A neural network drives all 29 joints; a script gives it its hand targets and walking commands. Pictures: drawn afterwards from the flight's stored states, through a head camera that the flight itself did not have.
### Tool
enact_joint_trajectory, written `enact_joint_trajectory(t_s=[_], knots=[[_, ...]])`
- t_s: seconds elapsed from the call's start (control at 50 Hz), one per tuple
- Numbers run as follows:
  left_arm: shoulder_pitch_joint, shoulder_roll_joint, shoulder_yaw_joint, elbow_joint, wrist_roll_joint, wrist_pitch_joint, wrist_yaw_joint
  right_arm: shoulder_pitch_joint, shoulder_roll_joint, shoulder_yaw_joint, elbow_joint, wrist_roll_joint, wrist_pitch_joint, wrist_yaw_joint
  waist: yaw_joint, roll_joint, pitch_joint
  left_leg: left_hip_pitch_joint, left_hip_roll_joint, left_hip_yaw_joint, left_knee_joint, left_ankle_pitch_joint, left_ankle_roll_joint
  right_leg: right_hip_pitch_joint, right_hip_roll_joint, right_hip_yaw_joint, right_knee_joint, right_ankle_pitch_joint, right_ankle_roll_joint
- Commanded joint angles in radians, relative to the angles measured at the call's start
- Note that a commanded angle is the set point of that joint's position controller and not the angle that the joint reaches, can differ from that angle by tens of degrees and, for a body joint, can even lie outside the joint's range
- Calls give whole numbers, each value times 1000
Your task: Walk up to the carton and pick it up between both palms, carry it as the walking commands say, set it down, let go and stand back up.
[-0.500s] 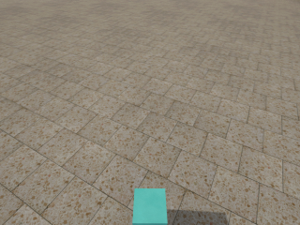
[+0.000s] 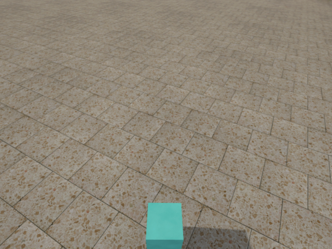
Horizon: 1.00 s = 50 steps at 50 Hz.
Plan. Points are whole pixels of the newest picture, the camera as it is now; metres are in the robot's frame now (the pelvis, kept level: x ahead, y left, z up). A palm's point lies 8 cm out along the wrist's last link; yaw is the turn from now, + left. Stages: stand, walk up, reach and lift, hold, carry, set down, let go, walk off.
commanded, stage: stand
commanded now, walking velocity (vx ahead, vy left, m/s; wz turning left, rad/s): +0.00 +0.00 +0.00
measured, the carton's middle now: (163, 231) +0.41 +0.00 -0.62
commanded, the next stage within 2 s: none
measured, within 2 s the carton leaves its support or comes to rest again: neither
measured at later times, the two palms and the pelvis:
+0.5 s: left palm out of the picture -0.08 +0.23 -0.14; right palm out of the picture -0.08 -0.21 -0.14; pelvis -0.03 +0.01 +0.00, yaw -1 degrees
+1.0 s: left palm out of the picture -0.09 +0.22 -0.14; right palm out of the picture -0.10 -0.19 -0.14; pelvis -0.03 +0.01 +0.00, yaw -1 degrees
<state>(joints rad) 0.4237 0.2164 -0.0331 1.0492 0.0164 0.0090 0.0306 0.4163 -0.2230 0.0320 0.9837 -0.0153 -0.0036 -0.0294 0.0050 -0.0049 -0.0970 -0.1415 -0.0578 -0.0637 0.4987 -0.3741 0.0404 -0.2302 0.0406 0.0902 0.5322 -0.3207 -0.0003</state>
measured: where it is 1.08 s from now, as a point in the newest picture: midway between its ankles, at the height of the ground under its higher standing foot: outside the picture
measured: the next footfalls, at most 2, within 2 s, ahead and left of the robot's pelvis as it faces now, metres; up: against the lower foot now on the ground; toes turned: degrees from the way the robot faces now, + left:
none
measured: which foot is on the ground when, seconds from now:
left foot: down 0.00-1.00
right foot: down 0.00-1.00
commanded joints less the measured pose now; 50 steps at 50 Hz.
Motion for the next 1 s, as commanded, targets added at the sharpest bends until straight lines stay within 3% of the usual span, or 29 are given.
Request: enact_joint_trajectory(t_s=[0.0,0.02,0.04,0.06,0.08,0.14,0.22,0.24,0.26,0.28,0.38,0.5,0.52,0.54,0.6,0.62,0.64,0.66,0.68,0.72,0.76,0.8,0.82,0.84,0.86,0.92,0.94,0.96,0.98], knots=[[49,103,15,4,-5,-11,10,35,-105,-23,-7,-6,-9,-20,-2,35,187,-85,108,-68,-100,162,18,-41,-93,71,-99,190,-20],[73,79,5,34,2,-6,15,87,-103,-21,11,-4,-12,-13,-16,-47,150,-43,125,-77,-86,239,19,-22,-95,76,-96,270,-18],[69,73,5,27,-10,-14,4,84,-98,-13,28,0,-17,-15,15,15,116,-62,132,-94,-98,327,17,24,-93,59,-63,264,-20],[34,16,-13,18,0,-15,12,89,-138,-29,22,11,-18,-21,-19,-9,110,-55,124,-81,-100,267,19,15,-91,52,-78,239,-11],[51,29,-10,37,-15,-14,15,60,-67,-10,26,-5,-20,-23,12,-11,141,-23,128,-96,-89,333,21,-16,-91,54,-62,242,-11],[28,81,-1,53,-9,-21,7,65,-61,-2,40,24,-16,-10,-22,38,93,-2,112,-61,-87,288,8,-12,-93,58,-85,266,-20],[80,-8,-17,88,-12,-13,11,95,-74,2,79,6,-6,-31,26,-55,194,-108,126,-82,-112,253,18,17,-93,71,-110,202,-21],[75,62,-14,95,-3,-11,9,78,-80,-5,83,12,-4,-17,-2,0,243,-98,107,-77,-113,236,19,-39,-94,70,-104,212,-17],[66,75,-2,103,-3,-10,3,80,-46,7,86,5,-3,-13,7,-59,233,-83,118,-82,-122,204,21,-40,-87,71,-110,191,-17],[68,71,-2,116,6,-1,15,73,-66,0,87,-10,-4,-15,7,11,246,-118,112,-65,-129,183,10,-26,-97,61,-115,204,-5],[45,50,-9,95,-3,-9,4,84,-49,4,123,8,-7,-13,8,63,245,-94,110,-62,-129,137,16,-81,-94,79,-123,151,-25],[4,60,-8,119,5,-7,14,97,-60,-4,119,-3,-9,-15,-33,-47,221,-102,121,-92,-130,137,24,-56,-89,42,-116,187,-16],[66,-15,-21,129,-14,-15,15,104,-48,6,125,4,-7,-24,10,33,171,-119,123,-99,-127,166,36,14,-97,70,-108,200,-18],[53,41,-10,141,-5,-10,16,94,-11,16,128,0,-10,-15,-16,-54,188,-72,119,-79,-119,228,27,-17,-99,57,-86,271,-19],[69,-29,-27,169,-16,0,16,74,8,18,130,-2,-16,-11,0,12,160,-45,123,-88,-133,188,23,-32,-92,56,-114,182,-8],[28,-33,-32,148,-13,1,22,96,8,18,129,4,-6,-10,-27,72,174,-99,112,-75,-144,136,10,-6,-94,66,-119,189,-13],[30,51,-17,140,-12,9,24,72,-21,10,129,0,-10,-16,-2,82,215,-100,110,-82,-173,123,24,-45,-93,65,-116,170,-8],[29,86,0,151,-12,8,30,56,-47,4,103,-1,-16,-14,-16,30,205,-78,119,-82,-173,138,24,-59,-86,63,-92,168,-10],[15,-11,-27,144,-3,9,21,56,-54,3,109,-6,-17,-15,-1,46,235,-123,135,-111,-183,84,24,-43,-85,61,-112,146,-10],[42,-37,-35,154,3,-1,8,153,60,35,163,7,-5,-23,-12,50,278,-138,128,-87,-149,240,30,-50,-102,80,-109,173,-21],[54,67,-7,164,-13,-6,6,120,25,31,152,2,-12,-13,5,-52,218,-116,133,-97,-155,211,30,-14,-95,63,-95,179,-19],[91,-6,-27,168,-4,-8,15,95,-67,1,149,11,-12,-13,7,12,177,-64,112,-80,-147,135,28,-31,-84,65,-99,180,-11],[50,20,-19,158,-14,-12,8,113,-17,16,153,7,-14,-13,3,-28,219,-112,127,-106,-163,183,35,-13,-92,66,-98,194,-22],[50,26,-11,159,-12,-8,11,112,-63,5,152,1,-15,-10,-2,51,182,-94,126,-88,-167,83,24,-26,-87,51,-110,193,-7],[39,46,-8,166,-10,-5,12,93,-5,6,149,-4,-13,-9,-15,2,241,-153,119,-100,-175,93,28,-9,-89,57,-93,170,-12],[49,-8,-19,158,-11,-8,7,93,-18,7,151,7,-16,-20,17,32,192,-78,108,-62,-156,180,26,-25,-95,62,-109,205,-14],[85,-16,-18,190,-11,-12,17,66,-48,-3,135,8,-18,-15,9,-73,173,-113,114,-92,-159,170,33,18,-89,55,-92,200,-8],[19,-10,-20,166,-14,-12,13,92,-54,-12,136,1,-21,-10,-20,-97,194,-68,114,-77,-148,188,20,-33,-87,50,-98,200,-11],[19,-52,-28,162,-14,-14,19,72,-32,-10,136,5,-22,-16,-12,23,159,-16,107,-61,-129,227,31,-30,-87,63,-105,215,-5]])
